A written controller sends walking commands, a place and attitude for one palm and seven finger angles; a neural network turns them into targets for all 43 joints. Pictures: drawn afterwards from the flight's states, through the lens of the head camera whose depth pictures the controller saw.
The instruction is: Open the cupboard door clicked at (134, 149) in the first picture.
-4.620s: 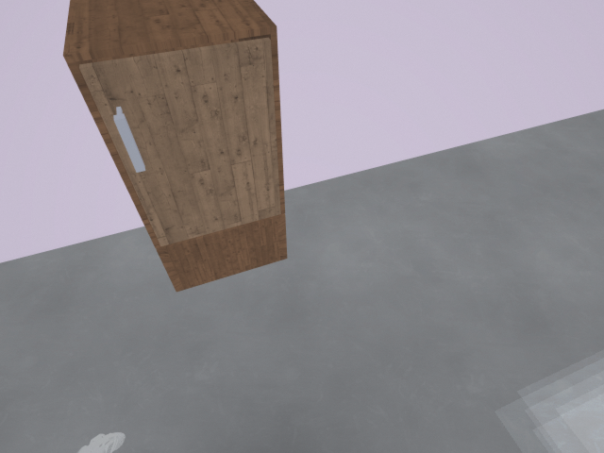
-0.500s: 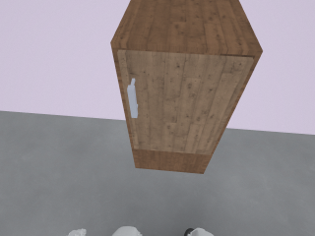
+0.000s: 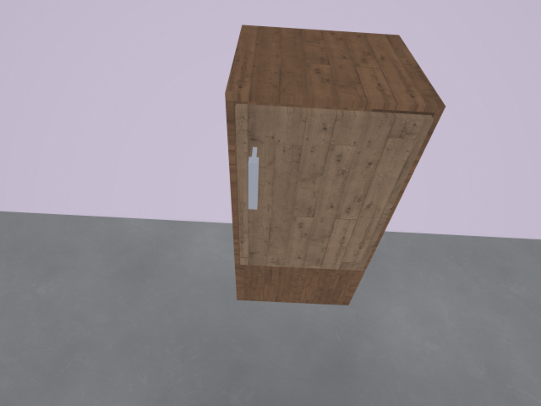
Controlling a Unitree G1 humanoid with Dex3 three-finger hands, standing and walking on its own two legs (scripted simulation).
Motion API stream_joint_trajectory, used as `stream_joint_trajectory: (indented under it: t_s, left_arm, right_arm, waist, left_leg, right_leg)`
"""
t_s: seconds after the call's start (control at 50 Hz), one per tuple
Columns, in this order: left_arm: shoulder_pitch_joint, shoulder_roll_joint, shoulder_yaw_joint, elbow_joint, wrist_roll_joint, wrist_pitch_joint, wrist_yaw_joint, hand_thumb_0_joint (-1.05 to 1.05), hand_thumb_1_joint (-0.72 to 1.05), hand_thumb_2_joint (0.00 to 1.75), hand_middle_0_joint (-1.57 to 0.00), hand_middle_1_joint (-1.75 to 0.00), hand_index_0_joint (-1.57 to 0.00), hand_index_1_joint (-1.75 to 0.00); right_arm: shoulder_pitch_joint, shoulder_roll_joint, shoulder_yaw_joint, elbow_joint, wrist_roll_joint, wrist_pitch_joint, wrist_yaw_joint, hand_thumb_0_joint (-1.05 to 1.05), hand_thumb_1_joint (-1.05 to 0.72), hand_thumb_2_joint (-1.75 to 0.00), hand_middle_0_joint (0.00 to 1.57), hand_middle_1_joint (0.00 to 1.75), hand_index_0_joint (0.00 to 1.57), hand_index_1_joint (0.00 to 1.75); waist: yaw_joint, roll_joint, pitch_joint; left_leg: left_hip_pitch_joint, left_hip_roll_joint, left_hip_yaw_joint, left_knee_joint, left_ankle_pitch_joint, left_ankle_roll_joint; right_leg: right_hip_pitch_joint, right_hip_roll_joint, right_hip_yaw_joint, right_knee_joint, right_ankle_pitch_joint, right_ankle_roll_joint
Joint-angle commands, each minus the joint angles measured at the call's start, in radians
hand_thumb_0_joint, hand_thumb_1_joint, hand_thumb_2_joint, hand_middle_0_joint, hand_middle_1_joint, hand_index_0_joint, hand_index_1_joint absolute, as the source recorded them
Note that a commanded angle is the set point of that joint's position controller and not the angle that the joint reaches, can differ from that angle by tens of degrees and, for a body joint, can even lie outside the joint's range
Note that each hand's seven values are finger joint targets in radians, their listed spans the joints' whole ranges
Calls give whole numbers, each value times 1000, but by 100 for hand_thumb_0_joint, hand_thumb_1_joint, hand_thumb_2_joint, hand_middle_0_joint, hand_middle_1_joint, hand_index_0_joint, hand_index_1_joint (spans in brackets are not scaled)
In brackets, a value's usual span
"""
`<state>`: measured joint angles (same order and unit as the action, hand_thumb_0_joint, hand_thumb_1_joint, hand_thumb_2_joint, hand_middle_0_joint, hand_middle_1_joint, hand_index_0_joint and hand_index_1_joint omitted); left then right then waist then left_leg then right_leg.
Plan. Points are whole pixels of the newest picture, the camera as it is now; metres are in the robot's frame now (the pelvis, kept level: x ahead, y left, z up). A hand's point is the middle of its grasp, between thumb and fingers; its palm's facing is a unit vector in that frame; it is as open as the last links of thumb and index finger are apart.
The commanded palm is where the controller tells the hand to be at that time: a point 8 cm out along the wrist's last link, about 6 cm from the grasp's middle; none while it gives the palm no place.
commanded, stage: come to a stop and stand still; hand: left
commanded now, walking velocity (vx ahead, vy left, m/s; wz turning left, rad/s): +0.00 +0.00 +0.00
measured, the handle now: (253, 178) +0.62 +0.06 -0.05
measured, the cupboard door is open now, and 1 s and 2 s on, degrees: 0 0 0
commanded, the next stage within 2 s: look again from close up in 0.60 s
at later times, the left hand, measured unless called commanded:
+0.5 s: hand out of the picture -0.07 +0.10 -0.20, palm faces +0.04 -1.00 -0.08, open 7.4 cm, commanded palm none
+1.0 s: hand out of the picture -0.01 +0.12 -0.19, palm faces +0.05 -0.98 -0.20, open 7.4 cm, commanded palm none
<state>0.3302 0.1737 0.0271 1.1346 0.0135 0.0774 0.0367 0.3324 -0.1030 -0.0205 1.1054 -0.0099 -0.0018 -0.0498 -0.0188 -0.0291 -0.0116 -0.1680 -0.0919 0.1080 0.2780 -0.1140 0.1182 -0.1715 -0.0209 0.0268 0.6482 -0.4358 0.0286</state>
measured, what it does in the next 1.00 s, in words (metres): steps on the spot: right foot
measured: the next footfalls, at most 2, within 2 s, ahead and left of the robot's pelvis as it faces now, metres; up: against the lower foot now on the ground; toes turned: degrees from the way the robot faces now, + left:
right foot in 0.12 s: -0.02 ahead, -0.12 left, +0.00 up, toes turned -1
right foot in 1.72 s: +0.03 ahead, -0.19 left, +0.00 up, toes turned -6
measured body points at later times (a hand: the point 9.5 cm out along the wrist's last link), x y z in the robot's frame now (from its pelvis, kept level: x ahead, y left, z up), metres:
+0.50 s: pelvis -0.04 -0.03 -0.01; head -0.05 -0.01 +0.44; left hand -0.07 +0.15 -0.18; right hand -0.11 -0.23 -0.16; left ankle +0.03 +0.04 -0.75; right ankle -0.06 -0.12 -0.75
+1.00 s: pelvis +0.01 -0.04 -0.01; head +0.00 -0.05 +0.44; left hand -0.01 +0.17 -0.17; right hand +0.03 -0.26 -0.18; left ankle +0.03 +0.04 -0.75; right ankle -0.06 -0.12 -0.75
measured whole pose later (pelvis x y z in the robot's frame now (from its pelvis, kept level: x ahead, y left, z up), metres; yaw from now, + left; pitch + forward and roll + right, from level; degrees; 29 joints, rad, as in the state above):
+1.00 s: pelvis +0.01 -0.04 -0.01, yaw +1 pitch +0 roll +0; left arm 0.37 0.11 -0.02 1.08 0.01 -0.04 0.06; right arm 0.30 -0.17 0.01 1.08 -0.02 -0.02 -0.02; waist 0.00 0.02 -0.03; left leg -0.28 -0.04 0.07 0.54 -0.26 0.06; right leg -0.11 0.03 -0.05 0.50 -0.39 -0.05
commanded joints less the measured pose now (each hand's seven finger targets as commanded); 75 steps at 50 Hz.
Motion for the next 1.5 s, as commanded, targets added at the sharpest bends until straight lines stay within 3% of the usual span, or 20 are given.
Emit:
stream_joint_trajectory:
  t_s: [0.0, 0.1, 0.22, 0.34, 0.44, 0.52, 0.58, 0.66, 0.68, 0.7, 0.74, 0.76, 0.82, 0.88, 0.94, 1.0, 1.12, 1.28, 1.36, 1.48]
  left_arm:
    - [80, 34, 4, -8, -4, -24, 7, 0, 90, 90, -20, -30, -20, -30]
    - [182, 34, 7, 33, 0, -35, 18, 0, 90, 90, -20, -30, -20, -30]
    - [53, 20, -6, -10, -4, -76, 17, 0, 90, 90, -20, -30, -20, -30]
    - [-1, 12, -6, -31, -4, -74, 16, 0, 90, 90, -20, -30, -20, -30]
    - [137, -20, -7, 10, 1, -57, 9, 0, 90, 90, -20, -30, -20, -30]
    - [221, -31, -3, 37, 3, -53, 7, 0, 90, 90, -20, -30, -20, -30]
    - [222, -37, -7, 35, 3, -68, 8, 0, 90, 90, -20, -30, -20, -30]
    - [160, -35, -21, 19, -3, -94, 11, 0, 90, 90, -20, -30, -20, -30]
    - [169, 20, -36, 0, 25, -125, 38, 0, 90, 90, -20, -30, -20, -30]
    - [109, 53, -27, -56, 15, -130, 32, 0, 90, 90, -20, -30, -20, -30]
    - [52, 49, -24, -94, 7, -135, 27, 0, 90, 90, -20, -30, -20, -30]
    - [63, 50, -21, -99, 3, -145, 24, 0, 90, 90, -20, -30, -20, -30]
    - [100, 19, -30, -78, -2, -147, 21, 0, 90, 90, -20, -30, -20, -30]
    - [134, 12, -33, -71, 1, -135, 22, 0, 90, 90, -20, -30, -20, -30]
    - [145, 31, -31, -74, -2, -129, 26, 0, 90, 90, -20, -30, -20, -30]
    - [138, 54, -26, -86, -2, -126, 29, 0, 90, 90, -20, -30, -20, -30]
    - [106, 81, -21, -105, -1, -110, 27, 0, 90, 90, -20, -30, -20, -30]
    - [75, 100, -19, -113, 0, -104, 20, 0, 90, 90, -20, -30, -20, -30]
    - [89, 69, -23, -98, 7, -87, 11, 0, 90, 90, -20, -30, -20, -30]
    - [75, 59, -5, -129, 23, -53, -19, 0, 90, 90, -20, -30, -20, -30]
  right_arm:
    - [57, -155, -28, 2, 0, -2, -6, 0, -90, -90, 20, 30, 20, 30]
    - [42, -119, -24, 26, 1, 10, 4, 0, -90, -90, 20, 30, 20, 30]
    - [110, -66, -11, 50, 1, 19, 18, 0, -90, -90, 20, 30, 20, 30]
    - [157, -35, -7, 62, -5, 31, 15, 0, -90, -90, 20, 30, 20, 30]
    - [99, -75, -5, 34, -9, 14, 2, 0, -90, -90, 20, 30, 20, 30]
    - [52, -112, -17, 14, -7, 4, -2, 0, -90, -90, 20, 30, 20, 30]
    - [49, -98, -18, 15, -4, 1, 2, 0, -90, -90, 20, 30, 20, 30]
    - [69, -67, -9, 32, 2, -4, 8, 0, -90, -90, 20, 30, 20, 30]
    - [-49, -133, 2, -54, -7, -18, 31, 0, -90, -90, 20, 30, 20, 30]
    - [8, -105, -4, -76, -5, -5, 45, 0, -90, -90, 20, 30, 20, 30]
    - [72, -79, 2, -49, -13, 0, 50, 0, -90, -90, 20, 30, 20, 30]
    - [76, -73, 10, -57, -14, -6, 49, 0, -90, -90, 20, 30, 20, 30]
    - [50, -89, 21, -74, -8, -23, 37, 0, -90, -90, 20, 30, 20, 30]
    - [27, -113, 26, -72, -5, -36, 28, 0, -90, -90, 20, 30, 20, 30]
    - [10, -127, 29, -67, -1, -41, 20, 0, -90, -90, 20, 30, 20, 30]
    - [-5, -134, 30, -60, -2, -43, 16, 0, -90, -90, 20, 30, 20, 30]
    - [-37, -145, 29, -54, -3, -38, 11, 0, -90, -90, 20, 30, 20, 30]
    - [-54, -168, 25, -51, 0, -36, 10, 0, -90, -90, 20, 30, 20, 30]
    - [-36, -164, 24, -35, -5, -29, 8, 0, -90, -90, 20, 30, 20, 30]
    - [16, -245, -24, -57, -15, -11, -5, 0, -90, -90, 20, 30, 20, 30]
  waist:
    - [17, 78, 67]
    - [45, 56, 127]
    - [-22, -187, 178]
    - [-46, 3, 234]
    - [30, 208, 255]
    - [65, 144, 115]
    - [52, 44, 55]
    - [6, -48, 49]
    - [50, -94, 151]
    - [-24, -99, 104]
    - [-56, 2, 90]
    - [-51, 107, 41]
    - [-23, -26, 60]
    - [9, 15, 80]
    - [19, -54, 75]
    - [24, -27, 55]
    - [28, 46, 58]
    - [26, 30, 22]
    - [20, 7, 55]
    - [-3, 125, 92]
  left_leg:
    - [30, 293, -330, -201, -194, -92]
    - [-118, 202, -227, -201, -291, -200]
    - [85, 139, -142, 137, -105, -98]
    - [41, 141, -136, 216, -175, -106]
    - [-254, 240, -331, -137, -500, -64]
    - [-213, 256, -332, -201, -457, -77]
    - [-116, 220, -264, -132, -327, -81]
    - [38, 183, -188, 6, -83, -80]
    - [-109, 168, -158, 214, -93, -114]
    - [-82, 140, -137, 277, -174, -112]
    - [-93, 119, -120, 348, -133, -103]
    - [-71, 124, -118, 321, -87, -97]
    - [-66, 161, -154, 233, -21, -72]
    - [-78, 187, -192, 190, 102, -41]
    - [-79, 187, -177, 191, 148, -42]
    - [-60, 181, -155, 199, 186, -49]
    - [-41, 189, -156, 186, 195, -51]
    - [-4, 202, -167, 175, 212, -48]
    - [-12, 225, -190, 148, 71, -32]
    - [-20, 433, -472, -39, -279, 105]
  right_leg:
    - [-41, -7, -23, -149, 28, -34]
    - [69, -34, -14, -318, 129, -73]
    - [-308, -146, 133, -477, -125, -104]
    - [-408, -133, 138, -439, -211, -130]
    - [-112, -5, 4, -222, 20, -82]
    - [15, 4, -48, -174, 85, -75]
    - [3, -25, -15, -266, 111, -82]
    - [-110, -82, 70, -366, 126, -87]
    - [-123, -100, 104, -390, 244, -76]
    - [-212, -154, 147, -451, -58, -100]
    - [-215, -155, 139, -425, -23, -136]
    - [-165, -150, 118, -381, 83, -148]
    - [-125, -106, 80, -307, 225, -134]
    - [-70, -61, 37, -244, 314, -105]
    - [-22, -72, 37, -239, 437, -92]
    - [14, -87, 41, -225, 569, -84]
    - [16, -83, 48, -241, 505, -80]
    - [29, -81, 45, -256, 463, -76]
    - [-15, -49, 10, -244, 253, -78]
    - [-245, 15, -42, 73, -66, -80]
